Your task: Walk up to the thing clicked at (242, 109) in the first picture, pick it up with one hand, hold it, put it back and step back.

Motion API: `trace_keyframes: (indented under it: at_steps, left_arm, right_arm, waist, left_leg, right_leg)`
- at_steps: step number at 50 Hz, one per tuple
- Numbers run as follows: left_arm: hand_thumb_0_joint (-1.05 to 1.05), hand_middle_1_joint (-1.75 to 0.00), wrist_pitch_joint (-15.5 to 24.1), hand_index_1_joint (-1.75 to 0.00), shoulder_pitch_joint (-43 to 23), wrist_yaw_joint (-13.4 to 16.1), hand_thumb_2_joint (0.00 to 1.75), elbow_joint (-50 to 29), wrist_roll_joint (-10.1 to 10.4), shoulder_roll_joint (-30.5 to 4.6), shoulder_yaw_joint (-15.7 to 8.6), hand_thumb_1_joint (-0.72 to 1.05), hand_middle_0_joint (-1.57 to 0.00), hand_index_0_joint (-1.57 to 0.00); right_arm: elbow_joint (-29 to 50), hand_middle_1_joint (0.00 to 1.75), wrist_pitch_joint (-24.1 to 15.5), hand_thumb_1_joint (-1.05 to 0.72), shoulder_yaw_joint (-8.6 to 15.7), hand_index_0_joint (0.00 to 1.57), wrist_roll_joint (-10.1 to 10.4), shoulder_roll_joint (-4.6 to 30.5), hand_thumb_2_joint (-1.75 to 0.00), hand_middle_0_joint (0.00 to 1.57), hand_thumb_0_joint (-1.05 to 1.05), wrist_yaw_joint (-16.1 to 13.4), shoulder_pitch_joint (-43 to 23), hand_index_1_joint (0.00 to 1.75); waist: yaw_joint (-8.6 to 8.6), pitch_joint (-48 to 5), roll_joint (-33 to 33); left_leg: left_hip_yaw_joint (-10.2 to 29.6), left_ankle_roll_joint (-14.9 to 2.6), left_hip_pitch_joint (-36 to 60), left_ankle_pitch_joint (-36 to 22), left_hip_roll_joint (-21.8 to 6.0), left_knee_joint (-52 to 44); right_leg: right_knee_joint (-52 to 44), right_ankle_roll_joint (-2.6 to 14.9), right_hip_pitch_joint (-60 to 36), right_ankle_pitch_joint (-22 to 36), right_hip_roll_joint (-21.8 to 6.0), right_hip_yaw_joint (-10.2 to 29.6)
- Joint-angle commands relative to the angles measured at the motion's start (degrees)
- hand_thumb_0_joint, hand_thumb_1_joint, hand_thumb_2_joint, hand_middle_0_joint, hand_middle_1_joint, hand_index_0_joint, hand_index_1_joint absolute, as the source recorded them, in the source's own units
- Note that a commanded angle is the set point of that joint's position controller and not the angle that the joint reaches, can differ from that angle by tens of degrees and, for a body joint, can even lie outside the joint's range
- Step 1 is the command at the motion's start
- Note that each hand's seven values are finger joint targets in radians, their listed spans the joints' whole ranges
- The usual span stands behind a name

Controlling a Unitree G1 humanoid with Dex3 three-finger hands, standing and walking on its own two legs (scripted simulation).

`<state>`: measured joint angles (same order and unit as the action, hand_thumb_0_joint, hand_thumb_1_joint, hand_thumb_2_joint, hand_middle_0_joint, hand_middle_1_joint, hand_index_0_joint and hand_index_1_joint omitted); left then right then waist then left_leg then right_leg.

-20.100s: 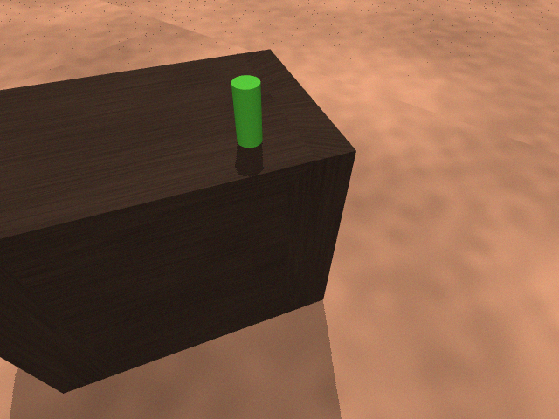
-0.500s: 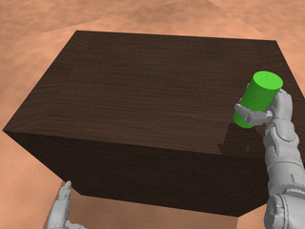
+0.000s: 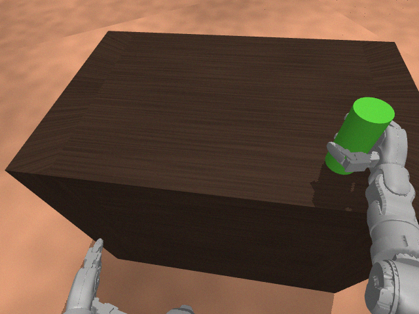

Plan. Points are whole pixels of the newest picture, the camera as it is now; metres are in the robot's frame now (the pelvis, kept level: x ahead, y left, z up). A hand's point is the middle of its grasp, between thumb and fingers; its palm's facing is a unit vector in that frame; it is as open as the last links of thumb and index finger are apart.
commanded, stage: lower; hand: right
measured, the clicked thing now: (354, 139) +0.45 -0.21 +0.09
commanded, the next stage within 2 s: loosen in 0.10 s
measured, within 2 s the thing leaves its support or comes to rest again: neither
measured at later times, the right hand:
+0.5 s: hand (354, 142) +0.45 -0.21 +0.07, palm faces +0.19 +0.98 +0.01, open 9.3 cm
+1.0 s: hand (356, 139) +0.46 -0.22 +0.08, palm faces +0.20 +0.98 +0.01, open 16.0 cm
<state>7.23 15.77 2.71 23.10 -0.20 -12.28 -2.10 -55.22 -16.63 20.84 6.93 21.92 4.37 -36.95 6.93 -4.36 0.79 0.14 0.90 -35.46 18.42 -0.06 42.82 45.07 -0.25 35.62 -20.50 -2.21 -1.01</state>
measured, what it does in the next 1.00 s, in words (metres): stands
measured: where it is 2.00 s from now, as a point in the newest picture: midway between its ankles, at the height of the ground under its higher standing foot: outside the picture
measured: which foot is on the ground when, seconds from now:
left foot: down 0.00-1.00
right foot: down 0.00-1.00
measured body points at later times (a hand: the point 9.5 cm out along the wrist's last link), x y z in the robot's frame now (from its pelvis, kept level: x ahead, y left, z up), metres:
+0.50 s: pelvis -0.01 +0.00 -0.01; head +0.06 -0.02 +0.43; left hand +0.14 +0.26 -0.05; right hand +0.43 -0.27 +0.08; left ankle +0.02 +0.13 -0.71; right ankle +0.01 -0.12 -0.71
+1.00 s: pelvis +0.00 +0.00 -0.01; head +0.07 -0.01 +0.43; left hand +0.15 +0.27 -0.05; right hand +0.44 -0.27 +0.08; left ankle +0.02 +0.13 -0.71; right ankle +0.01 -0.12 -0.71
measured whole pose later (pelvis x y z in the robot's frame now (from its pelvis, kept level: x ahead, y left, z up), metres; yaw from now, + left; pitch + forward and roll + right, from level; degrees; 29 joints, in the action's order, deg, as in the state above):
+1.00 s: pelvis +0.00 +0.00 -0.01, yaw +0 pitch +13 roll +1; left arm 4.3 19.7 2.1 14.1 0.0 -13.4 -2.9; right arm -54.4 -16.5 23.4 6.3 23.5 5.6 -38.6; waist 7.3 -5.6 0.8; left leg -0.1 0.8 -41.0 21.3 -0.1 49.1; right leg 50.9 -0.3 41.0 -23.0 -2.1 -0.6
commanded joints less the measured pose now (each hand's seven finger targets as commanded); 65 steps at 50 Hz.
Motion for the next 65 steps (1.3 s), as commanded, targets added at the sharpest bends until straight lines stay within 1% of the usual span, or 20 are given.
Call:
trace_keyframes:
  at_steps: [1, 10, 11, 13, 20, 24, 25, 28, 35, 39, 44, 47, 49, 51, 52, 54, 59, 62, 64, 65]
  left_arm:
    - [0.00, -0.04, 2.67, -0.05, -0.81, 0.82, 0.06, -10.21, -0.06, -9.90, -5.16, -0.56, -0.05, -0.04]
    - [0.00, -0.04, 2.50, -0.05, 1.18, 0.35, 0.05, -11.39, -0.02, -7.91, -3.74, -0.55, -0.05, -0.05]
    - [0.00, -0.05, 2.34, -0.05, 1.86, 0.43, 0.05, -11.21, -0.05, -8.68, -4.45, -0.54, -0.06, -0.06]
    - [0.00, -0.05, 2.31, -0.04, 0.28, 0.34, 0.02, -14.52, 0.05, -8.88, -4.47, -0.50, -0.06, -0.07]
    - [0.00, -0.06, 1.62, -0.04, 2.11, 0.06, 0.03, -15.14, 0.07, -9.32, -4.81, -0.50, -0.06, -0.07]
    - [0.00, -0.05, 1.55, -0.05, 1.59, 0.05, 0.05, -15.88, 0.05, -8.98, -4.50, -0.53, -0.05, -0.06]
    - [0.00, -0.05, 1.63, -0.05, 2.64, 0.01, 0.05, -15.41, 0.09, -8.67, -4.46, -0.53, -0.05, -0.06]
    - [0.00, -0.05, 1.62, -0.05, 1.22, 0.17, 0.05, -17.87, 0.14, -9.16, -4.38, -0.53, -0.05, -0.06]
    - [0.00, -0.05, 1.04, -0.05, 3.95, -0.01, 0.05, -16.98, 0.09, -9.25, -4.48, -0.54, -0.05, -0.05]
    - [0.00, -0.05, 1.00, -0.05, 3.33, 0.18, 0.05, -18.77, 0.13, -10.49, -5.82, -0.54, -0.05, -0.05]
    - [0.00, -0.05, 0.56, -0.05, 4.90, 0.04, 0.03, -16.26, 0.21, -8.53, -4.29, -0.51, -0.06, -0.06]
    - [0.00, -0.05, 0.41, -0.05, 3.60, 0.57, 0.03, -18.28, 0.39, -11.85, -7.48, -0.51, -0.06, -0.06]
    - [0.00, -0.05, 0.39, -0.05, 1.07, 0.67, 0.03, -22.40, 0.70, -12.15, -7.07, -0.51, -0.06, -0.06]
    - [0.00, -0.05, -0.40, -0.05, 5.90, 0.47, 0.03, -17.14, 1.05, -9.28, -5.05, -0.51, -0.06, -0.06]
    - [0.00, -0.05, -0.06, -0.05, 2.34, 0.67, 0.03, -21.78, 1.10, -9.15, -4.09, -0.52, -0.05, -0.06]
    - [0.00, -0.05, -0.78, -0.04, 6.84, 0.85, 0.03, -14.14, 1.11, -8.21, -4.00, -0.51, -0.05, -0.06]
    - [0.00, -0.05, -0.47, -0.04, -0.99, 1.31, 0.03, -13.59, 2.05, -10.06, -3.84, -0.52, -0.05, -0.05]
    - [0.00, -0.05, -0.02, -0.04, -0.84, 1.74, 0.03, -10.09, 2.67, -9.24, -2.52, -0.53, -0.05, -0.05]
    - [0.00, -0.05, 0.51, -0.04, -2.61, 2.41, 0.03, -10.87, 3.03, -11.86, -3.79, -0.53, -0.05, -0.05]
    - [0.00, -0.05, 0.62, -0.04, -1.60, 2.79, 0.02, -10.45, 3.12, -13.23, -4.88, -0.53, -0.05, -0.06]
  right_arm:
    - [16.77, 1.49, -6.33, -0.25, 3.68, 1.38, 0.64, 17.27, -1.36, 1.34, 0.00, -0.22, -30.33, 1.49]
    - [10.35, 1.42, -6.38, -0.24, 1.80, 1.32, 0.09, 12.95, -1.31, 1.28, 0.00, 0.20, -26.22, 1.42]
    - [10.92, 1.40, -6.57, -0.16, 3.48, 1.34, 0.16, 15.15, -1.24, 1.30, 0.00, 0.29, -26.18, 1.40]
    - [12.65, 1.24, -6.42, -0.07, 2.33, 1.24, -0.20, 14.49, -1.08, 1.21, 0.00, 0.58, -27.87, 1.24]
    - [12.11, 0.89, -5.66, 0.17, 2.62, 1.12, 0.15, 14.57, -0.61, 1.11, 0.00, 0.98, -28.36, 0.89]
    - [11.28, 0.72, -5.46, 0.34, 2.62, 0.93, -0.26, 14.71, -0.47, 0.92, 0.00, 0.88, -28.13, 0.72]
    - [8.51, 0.70, -4.93, 0.37, 1.34, 0.92, -0.20, 12.19, -0.44, 0.91, 0.00, 1.22, -26.47, 0.70]
    - [12.62, 0.59, -5.30, 0.41, 3.51, 0.83, -0.17, 16.02, -0.33, 0.82, 0.00, 0.82, -29.74, 0.59]
    - [11.55, 0.35, -4.96, 0.47, 2.40, 0.56, -0.09, 14.13, -0.16, 0.56, 0.00, 1.03, -27.91, 0.35]
    - [12.42, 0.26, -4.56, 0.49, 2.68, 0.41, -0.18, 14.79, -0.12, 0.42, 0.00, 0.98, -28.09, 0.26]
    - [11.49, 0.15, -4.39, 0.50, 3.52, 0.16, 0.22, 14.59, -0.11, 0.17, 0.00, 1.05, -26.71, 0.15]
    - [15.00, 0.12, -4.51, 0.49, 4.51, 0.12, -0.34, 18.16, -0.11, 0.12, 0.00, 0.82, -28.16, 0.12]
    - [18.85, 0.06, -4.43, 0.48, 5.52, 0.07, -0.02, 20.19, -0.05, 0.08, 0.00, 0.49, -29.84, 0.06]
    - [17.63, 0.05, -3.14, 0.48, 5.34, 0.07, 0.19, 19.69, -0.04, 0.08, 0.00, 0.84, -27.36, 0.05]
    - [22.20, 0.05, -3.24, 0.50, 5.79, 0.07, 0.32, 21.13, -0.03, 0.07, 0.00, 0.75, -31.81, 0.05]
    - [18.42, 0.05, -1.77, 0.50, 6.68, 0.07, 0.03, 22.76, -0.03, 0.07, 0.00, 1.02, -28.96, 0.04]
    - [19.82, 0.05, 2.51, 0.51, 6.58, 0.06, 1.15, 25.04, -0.03, 0.07, 0.00, 3.61, -31.78, 0.05]
    - [12.42, 0.04, 6.52, 0.50, 3.28, 0.06, 1.91, 20.52, -0.03, 0.07, 0.00, 6.74, -28.60, 0.04]
    - [13.76, 0.04, 8.18, 0.49, 5.73, 0.06, 2.53, 25.36, -0.03, 0.07, 0.00, 8.39, -28.26, 0.04]
    - [11.85, 0.04, 9.61, 0.49, 4.45, 0.06, 2.58, 23.72, -0.04, 0.07, 0.00, 9.28, -26.86, 0.04]
  waist:
    - [0.13, -26.66, -7.00]
    - [0.90, -22.80, -5.01]
    - [0.77, -23.00, -4.16]
    - [0.76, -25.79, -5.61]
    - [0.63, -23.42, -5.81]
    - [0.17, -23.82, -4.86]
    - [0.89, -22.98, -4.69]
    - [0.40, -25.31, -4.02]
    - [0.58, -23.85, -5.18]
    - [0.45, -25.96, -4.99]
    - [0.17, -23.29, -4.39]
    - [0.36, -26.38, -4.94]
    - [-0.83, -28.69, -5.71]
    - [-1.41, -25.36, -7.88]
    - [-1.17, -29.10, -7.09]
    - [-1.83, -27.00, -10.16]
    - [-2.77, -25.57, -9.74]
    - [-1.60, -22.24, -4.74]
    - [-2.75, -23.76, -3.91]
    - [-2.31, -23.28, -2.36]
  left_leg:
    - [-1.04, -1.34, 7.37, -15.93, 1.46, -3.22]
    - [-0.15, -1.00, 5.90, -12.42, 0.99, -2.16]
    - [-0.34, -0.97, 5.07, -13.19, 1.10, -1.82]
    - [-0.40, -1.23, 5.11, -13.84, 1.13, -1.16]
    - [-1.52, -1.59, 2.38, -10.76, 1.63, -0.54]
    - [-0.78, -1.35, 4.05, -10.06, 1.20, -0.56]
    - [-0.52, -1.24, 3.63, -10.05, 1.13, -0.63]
    - [-0.56, -1.11, 4.95, -10.92, 1.17, -0.37]
    - [-1.43, -1.55, 1.78, -8.70, 1.65, 0.24]
    - [-1.37, -1.54, 2.95, -12.20, 1.52, 0.91]
    - [-0.47, -1.17, 3.98, -11.61, 0.98, 0.24]
    - [-0.20, -1.18, 5.49, -11.57, 0.89, 0.07]
    - [-0.55, -1.25, 8.26, -11.98, 0.94, -0.21]
    - [-0.89, -1.40, 7.18, -12.89, 1.06, -0.72]
    - [-1.12, -1.44, 8.27, -14.11, 1.29, -0.75]
    - [-1.28, -1.61, 8.30, -15.77, 1.09, -1.06]
    - [-1.50, -1.76, 10.19, -15.74, 1.07, -3.31]
    - [-1.92, -1.36, 11.20, -15.49, 1.07, -5.10]
    - [-1.93, -1.11, 13.03, -17.48, 0.69, -5.71]
    - [-2.35, -1.11, 12.19, -17.91, 0.96, -5.75]
  right_leg:
    - [-3.37, 0.37, -15.03, 18.17, 1.01, 1.38]
    - [-2.18, 1.09, -8.80, 9.90, 1.55, 0.69]
    - [-1.68, 1.14, -8.75, 11.08, 1.40, 0.86]
    - [-1.49, 0.90, -10.85, 12.70, 1.29, 0.95]
    - [-1.97, 0.29, -10.27, 11.48, 0.75, 1.76]
    - [-1.32, 0.87, -7.56, 8.59, 1.30, 1.13]
    - [-1.02, 1.00, -7.20, 8.08, 1.47, 0.93]
    - [-0.64, 1.03, -7.51, 9.14, 1.36, 1.04]
    - [-1.47, 0.49, -8.32, 8.12, 0.91, 1.82]
    - [-0.46, 0.51, -9.56, 12.68, 1.06, 1.56]
    - [0.20, 1.16, -6.05, 9.79, 1.59, 0.70]
    - [-0.13, 1.14, -8.13, 9.75, 1.56, 0.74]
    - [-0.90, 0.88, -9.05, 10.30, 1.61, 0.83]
    - [-1.60, 0.70, -10.13, 12.02, 1.78, 0.76]
    - [-1.75, 0.59, -12.21, 14.09, 1.50, 1.18]
    - [-2.06, 0.20, -13.63, 17.18, 1.58, 0.91]
    - [-4.82, 0.08, -15.46, 19.05, 1.10, 1.48]
    - [-6.31, 0.67, -14.82, 16.98, 1.18, 1.32]
    - [-6.52, 0.84, -16.74, 19.44, 1.36, 1.05]
    - [-6.98, 0.87, -17.64, 20.39, 1.20, 1.25]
